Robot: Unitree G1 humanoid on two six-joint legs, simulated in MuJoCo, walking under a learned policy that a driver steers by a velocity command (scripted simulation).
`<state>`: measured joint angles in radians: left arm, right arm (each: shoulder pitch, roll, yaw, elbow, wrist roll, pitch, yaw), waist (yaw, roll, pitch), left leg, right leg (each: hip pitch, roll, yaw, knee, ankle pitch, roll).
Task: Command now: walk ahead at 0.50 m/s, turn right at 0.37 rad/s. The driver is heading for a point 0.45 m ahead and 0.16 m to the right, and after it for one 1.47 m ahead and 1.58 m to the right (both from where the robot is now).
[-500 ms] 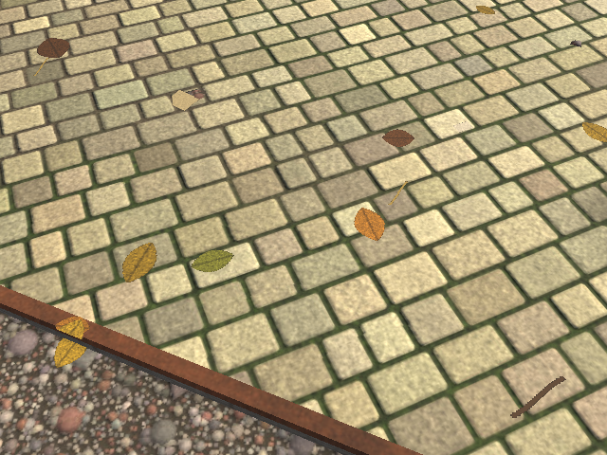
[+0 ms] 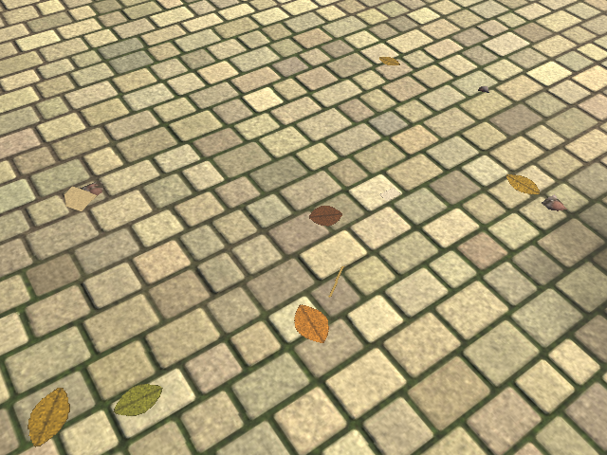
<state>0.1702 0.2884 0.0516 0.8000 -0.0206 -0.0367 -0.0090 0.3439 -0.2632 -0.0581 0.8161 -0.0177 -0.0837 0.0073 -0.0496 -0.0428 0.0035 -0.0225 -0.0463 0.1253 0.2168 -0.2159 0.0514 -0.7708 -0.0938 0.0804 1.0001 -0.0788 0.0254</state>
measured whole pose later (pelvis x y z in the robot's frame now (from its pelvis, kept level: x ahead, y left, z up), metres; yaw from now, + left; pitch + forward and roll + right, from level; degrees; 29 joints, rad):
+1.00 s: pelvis +0.26 -0.04 +0.03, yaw -35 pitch +2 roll +0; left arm 0.17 0.28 0.07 0.60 -0.02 0.07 -0.01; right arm 0.14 -0.28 -0.06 0.71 0.01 0.02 -0.03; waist -0.03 0.00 0.06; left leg -0.28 0.08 0.12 0.48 -0.22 -0.01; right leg -0.39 -0.02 -0.02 0.69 -0.34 0.04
